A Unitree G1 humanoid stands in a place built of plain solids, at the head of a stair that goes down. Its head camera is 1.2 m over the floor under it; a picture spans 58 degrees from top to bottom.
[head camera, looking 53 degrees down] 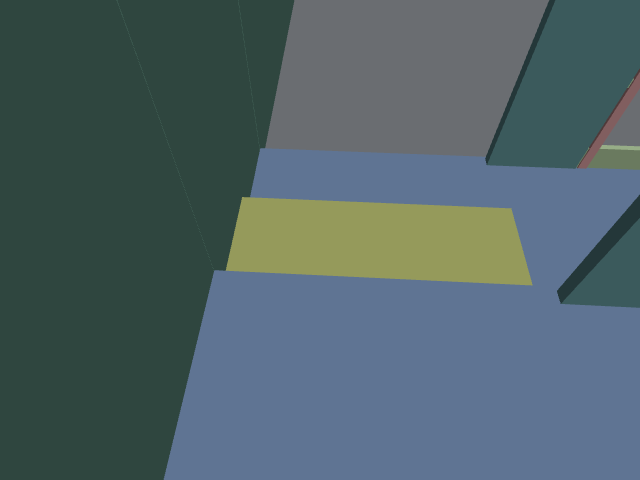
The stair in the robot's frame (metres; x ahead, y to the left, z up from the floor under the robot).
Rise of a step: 0.12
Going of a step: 0.44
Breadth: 1.10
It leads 3 degrees to the right of straight ahead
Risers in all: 3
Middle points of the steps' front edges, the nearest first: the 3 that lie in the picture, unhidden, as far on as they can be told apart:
0.75 -0.20 0.00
1.19 -0.23 -0.12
1.63 -0.25 -0.24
